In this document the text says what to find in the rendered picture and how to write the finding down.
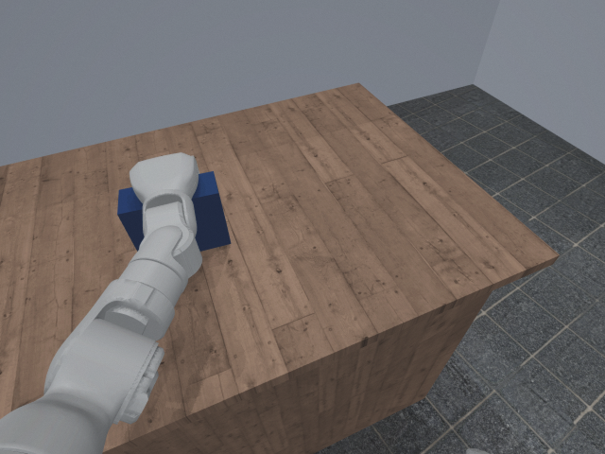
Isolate robot left forearm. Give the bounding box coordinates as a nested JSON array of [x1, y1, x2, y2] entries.
[[43, 189, 202, 395]]

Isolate robot left upper arm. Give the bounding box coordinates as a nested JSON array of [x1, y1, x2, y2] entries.
[[0, 317, 164, 454]]

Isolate sponge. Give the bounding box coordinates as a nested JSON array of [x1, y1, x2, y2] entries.
[[117, 171, 231, 252]]

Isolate robot left hand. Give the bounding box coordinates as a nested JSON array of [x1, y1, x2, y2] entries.
[[130, 152, 199, 203]]

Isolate table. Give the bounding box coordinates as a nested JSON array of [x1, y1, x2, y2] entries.
[[0, 82, 560, 454]]

